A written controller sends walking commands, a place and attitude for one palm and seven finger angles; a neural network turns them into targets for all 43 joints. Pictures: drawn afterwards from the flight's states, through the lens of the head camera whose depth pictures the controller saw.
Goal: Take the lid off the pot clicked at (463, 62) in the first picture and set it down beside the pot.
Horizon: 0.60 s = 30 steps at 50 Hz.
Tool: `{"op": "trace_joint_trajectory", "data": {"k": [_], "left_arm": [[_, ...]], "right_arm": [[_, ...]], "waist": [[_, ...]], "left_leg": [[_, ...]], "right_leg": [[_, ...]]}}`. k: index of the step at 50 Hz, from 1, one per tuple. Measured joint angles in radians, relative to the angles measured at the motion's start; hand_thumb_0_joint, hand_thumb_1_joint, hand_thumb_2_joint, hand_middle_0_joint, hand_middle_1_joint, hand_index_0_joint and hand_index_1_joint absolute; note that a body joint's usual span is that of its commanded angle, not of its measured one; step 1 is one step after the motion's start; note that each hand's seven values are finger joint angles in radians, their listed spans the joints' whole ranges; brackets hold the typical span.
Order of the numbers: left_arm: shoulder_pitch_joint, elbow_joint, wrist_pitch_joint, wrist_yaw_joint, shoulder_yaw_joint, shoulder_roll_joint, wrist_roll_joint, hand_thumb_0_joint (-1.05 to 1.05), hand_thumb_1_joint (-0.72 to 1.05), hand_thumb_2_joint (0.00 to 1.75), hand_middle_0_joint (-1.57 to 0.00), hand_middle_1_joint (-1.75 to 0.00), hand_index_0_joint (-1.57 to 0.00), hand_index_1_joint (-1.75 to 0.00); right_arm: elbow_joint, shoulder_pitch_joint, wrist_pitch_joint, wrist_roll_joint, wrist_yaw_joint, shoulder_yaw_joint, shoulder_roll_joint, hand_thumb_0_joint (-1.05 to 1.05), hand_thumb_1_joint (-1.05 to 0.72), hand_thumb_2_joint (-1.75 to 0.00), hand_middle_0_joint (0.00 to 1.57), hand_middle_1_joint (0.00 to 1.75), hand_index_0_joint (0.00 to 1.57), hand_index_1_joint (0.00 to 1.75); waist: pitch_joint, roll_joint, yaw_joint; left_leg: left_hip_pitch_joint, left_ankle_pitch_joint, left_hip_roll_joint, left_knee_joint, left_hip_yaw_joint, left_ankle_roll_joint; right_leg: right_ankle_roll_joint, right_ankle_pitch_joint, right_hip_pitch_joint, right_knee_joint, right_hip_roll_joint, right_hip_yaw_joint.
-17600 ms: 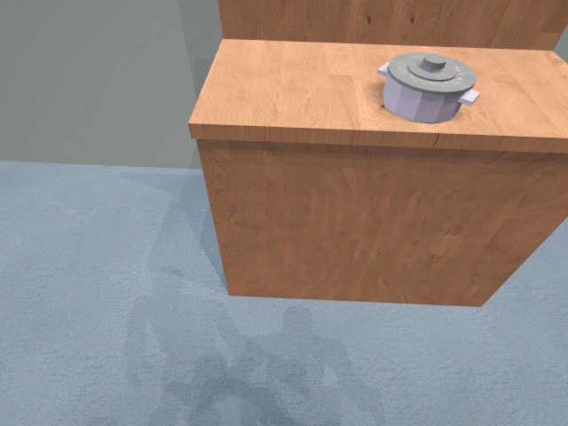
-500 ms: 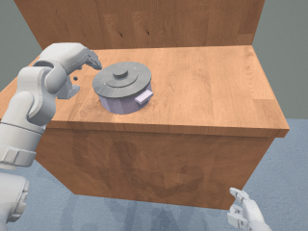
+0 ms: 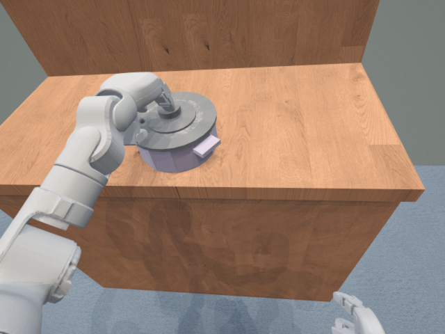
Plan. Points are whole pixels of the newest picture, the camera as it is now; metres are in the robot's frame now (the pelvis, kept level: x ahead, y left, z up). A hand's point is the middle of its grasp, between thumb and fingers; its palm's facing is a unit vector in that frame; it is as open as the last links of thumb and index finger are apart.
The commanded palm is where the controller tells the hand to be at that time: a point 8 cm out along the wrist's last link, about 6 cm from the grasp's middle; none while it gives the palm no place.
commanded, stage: move the open hand above the knob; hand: left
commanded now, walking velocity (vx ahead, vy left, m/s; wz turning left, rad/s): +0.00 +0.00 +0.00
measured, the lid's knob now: (169, 109) +0.50 +0.13 +0.15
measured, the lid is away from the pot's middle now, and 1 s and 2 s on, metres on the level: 0.00 0.00 0.00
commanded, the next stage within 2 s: none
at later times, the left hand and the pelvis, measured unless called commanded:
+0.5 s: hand (155, 73) +0.49 +0.13 +0.24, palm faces -0.17 -0.07 -0.98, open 10.1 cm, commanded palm +0.45 +0.13 +0.29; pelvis +0.01 +0.00 +0.00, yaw -1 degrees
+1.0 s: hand (152, 92) +0.46 +0.13 +0.22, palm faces -0.22 -0.03 -0.98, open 10.0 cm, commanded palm +0.45 +0.14 +0.29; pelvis +0.00 +0.00 +0.00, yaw +0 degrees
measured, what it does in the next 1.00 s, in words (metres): stands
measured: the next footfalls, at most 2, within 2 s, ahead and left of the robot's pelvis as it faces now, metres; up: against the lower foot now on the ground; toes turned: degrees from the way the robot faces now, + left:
none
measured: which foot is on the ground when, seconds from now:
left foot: down 0.00-1.00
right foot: down 0.00-1.00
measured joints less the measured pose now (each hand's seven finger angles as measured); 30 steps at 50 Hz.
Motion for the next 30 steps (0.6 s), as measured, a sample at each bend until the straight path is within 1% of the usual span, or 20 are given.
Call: {"op": "trace_joint_trajectory", "data": {"k": [2, 4, 5, 7, 8, 10, 12, 15, 17, 20, 22, 24, 25, 27, 30], "left_arm": [[-0.013, -0.033, -0.028, 0.002, -0.004, 0.003, -0.003, 0.00, -0.40, 1.72, -0.88, -0.08, -0.87, -0.08], [-0.081, 0.016, -0.053, 0.014, -0.001, 0.010, -0.003, 0.00, -0.40, 1.72, -0.89, -0.08, -0.88, -0.08], [-0.131, 0.077, -0.048, 0.026, 0.002, 0.005, 0.000, 0.00, -0.40, 1.72, -0.89, -0.08, -0.88, -0.08], [-0.217, 0.211, -0.015, 0.045, 0.017, -0.015, 0.005, 0.00, -0.40, 1.72, -0.89, -0.08, -0.88, -0.08], [-0.240, 0.255, 0.003, 0.049, 0.023, -0.021, 0.009, 0.00, -0.40, 1.72, -0.88, -0.08, -0.88, -0.08], [-0.238, 0.270, 0.033, 0.045, 0.010, -0.030, 0.019, 0.00, -0.40, 1.72, -0.88, -0.08, -0.88, -0.08], [-0.202, 0.232, 0.047, 0.032, -0.028, -0.051, 0.027, 0.00, -0.40, 1.72, -0.88, -0.08, -0.87, -0.08], [-0.178, 0.209, 0.024, 0.011, -0.057, -0.086, 0.031, 0.00, -0.40, 1.72, -0.88, -0.08, -0.88, -0.08], [-0.202, 0.233, -0.007, 0.006, -0.046, -0.086, 0.018, 0.00, -0.40, 1.72, -0.88, -0.08, -0.88, -0.08], [-0.286, 0.309, -0.040, 0.031, -0.025, -0.072, 0.022, 0.00, -0.40, 1.72, -0.89, -0.08, -0.89, -0.08], [-0.344, 0.388, -0.035, 0.058, 0.004, -0.078, 0.032, 0.00, -0.40, 1.72, -0.89, -0.08, -0.89, -0.08], [-0.381, 0.474, -0.018, 0.077, 0.028, -0.083, 0.044, 0.00, -0.40, 1.72, -0.88, -0.08, -0.89, -0.08], [-0.381, 0.496, -0.009, 0.077, 0.030, -0.080, 0.049, 0.00, -0.40, 1.72, -0.88, -0.08, -0.88, -0.08], [-0.333, 0.476, 0.003, 0.065, 0.030, -0.071, 0.054, 0.00, -0.40, 1.72, -0.88, -0.08, -0.88, -0.08], [-0.226, 0.340, 0.004, 0.025, 0.011, -0.062, 0.054, 0.00, -0.40, 1.72, -0.88, -0.08, -0.88, -0.08]], "right_arm": [[0.011, -0.010, -0.020, -0.009, -0.016, 0.004, 0.003, 0.01, -0.90, -0.90, 0.20, 0.30, 0.20, 0.30], [0.025, -0.011, -0.043, -0.014, -0.034, 0.006, 0.011, 0.01, -0.90, -0.90, 0.20, 0.30, 0.20, 0.30], [0.032, -0.010, -0.048, -0.012, -0.038, 0.007, 0.015, 0.01, -0.90, -0.90, 0.20, 0.30, 0.20, 0.30], [0.040, -0.004, -0.044, -0.005, -0.029, 0.006, 0.022, 0.01, -0.90, -0.90, 0.20, 0.30, 0.20, 0.30], [0.039, 0.001, -0.038, -0.003, -0.021, 0.006, 0.023, 0.01, -0.90, -0.90, 0.20, 0.30, 0.20, 0.30], [0.026, 0.016, -0.023, -0.002, -0.003, 0.003, 0.020, 0.01, -0.90, -0.90, 0.20, 0.30, 0.20, 0.30], [0.016, 0.028, -0.005, -0.005, 0.008, -0.005, 0.014, 0.01, -0.90, -0.90, 0.20, 0.30, 0.20, 0.30], [0.030, 0.020, -0.001, -0.011, -0.003, -0.001, 0.011, 0.01, -0.90, -0.90, 0.20, 0.30, 0.20, 0.30], [0.043, 0.012, -0.019, -0.014, -0.022, 0.005, 0.016, 0.01, -0.90, -0.90, 0.20, 0.30, 0.20, 0.30], [0.051, 0.029, -0.062, -0.018, -0.043, 0.003, 0.028, 0.01, -0.90, -0.90, 0.20, 0.30, 0.20, 0.30], [0.057, 0.048, -0.066, -0.020, -0.037, -0.002, 0.030, 0.01, -0.90, -0.90, 0.20, 0.30, 0.20, 0.30], [0.061, 0.066, -0.056, -0.016, -0.024, 0.000, 0.024, 0.01, -0.90, -0.90, 0.20, 0.30, 0.20, 0.30], [0.059, 0.074, -0.047, -0.014, -0.018, 0.001, 0.020, 0.01, -0.90, -0.90, 0.20, 0.30, 0.20, 0.30], [0.049, 0.090, -0.026, -0.012, -0.008, -0.002, 0.010, 0.01, -0.90, -0.90, 0.20, 0.30, 0.20, 0.30], [0.040, 0.104, -0.010, -0.016, -0.007, -0.015, 0.001, 0.01, -0.90, -0.90, 0.20, 0.30, 0.20, 0.30]], "waist": [[0.016, -0.002, -0.007], [0.016, -0.009, -0.009], [0.009, -0.014, -0.009], [-0.009, -0.022, -0.014], [-0.018, -0.025, -0.016], [-0.029, -0.024, -0.016], [-0.033, -0.016, -0.016], [-0.018, -0.013, -0.022], [-0.005, -0.017, -0.036], [-0.005, -0.029, -0.049], [-0.022, -0.032, -0.054], [-0.037, -0.033, -0.054], [-0.040, -0.032, -0.054], [-0.042, -0.024, -0.055], [-0.034, -0.013, -0.053]], "left_leg": [[0.007, -0.002, -0.002, 0.002, -0.003, 0.002], [0.012, -0.002, -0.003, -0.002, -0.003, 0.003], [0.009, 0.000, -0.004, -0.004, -0.003, 0.003], [-0.001, 0.004, -0.005, -0.011, -0.002, 0.002], [-0.007, 0.006, -0.005, -0.015, 0.000, 0.001], [-0.016, 0.009, -0.006, -0.019, 0.004, 0.002], [-0.021, 0.008, -0.008, -0.016, 0.001, 0.004], [-0.018, 0.003, -0.009, -0.009, -0.002, 0.008], [-0.011, 0.003, -0.008, -0.010, -0.001, 0.009], [-0.007, 0.009, -0.007, -0.026, 0.005, 0.008], [-0.013, 0.013, -0.005, -0.035, 0.008, 0.005], [-0.021, 0.014, -0.003, -0.038, 0.015, 0.003], [-0.022, 0.012, -0.002, -0.038, 0.019, 0.002], [-0.021, 0.010, 0.001, -0.039, 0.025, 0.003], [-0.009, 0.007, 0.002, -0.038, 0.023, 0.005]], "right_leg": [[0.001, -0.001, 0.011, -0.003, -0.001, -0.003], [0.002, 0.000, 0.015, -0.007, -0.002, -0.003], [0.003, 0.001, 0.012, -0.007, -0.003, -0.002], [0.003, 0.002, -0.001, -0.010, -0.005, -0.002], [0.003, 0.003, -0.010, -0.010, -0.005, 0.000], [0.004, 0.005, -0.022, -0.010, -0.006, 0.004], [0.006, 0.004, -0.023, -0.011, -0.008, 0.002], [0.008, 0.003, -0.015, -0.011, -0.008, -0.001], [0.008, 0.005, -0.008, -0.015, -0.007, 0.000], [0.007, 0.009, -0.011, -0.021, -0.006, 0.006], [0.005, 0.012, -0.020, -0.027, -0.005, 0.010], [0.005, 0.013, -0.033, -0.025, -0.003, 0.017], [0.005, 0.012, -0.037, -0.023, -0.001, 0.022], [0.005, 0.011, -0.037, -0.023, 0.001, 0.027], [0.005, 0.010, -0.021, -0.029, 0.003, 0.025]]}}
